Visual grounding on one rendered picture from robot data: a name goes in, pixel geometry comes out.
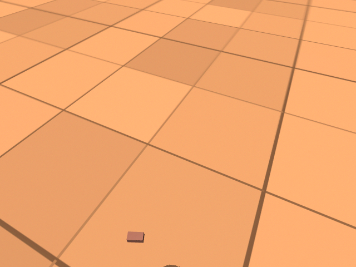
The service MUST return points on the small box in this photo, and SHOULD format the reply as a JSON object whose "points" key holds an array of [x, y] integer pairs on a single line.
{"points": [[135, 237]]}

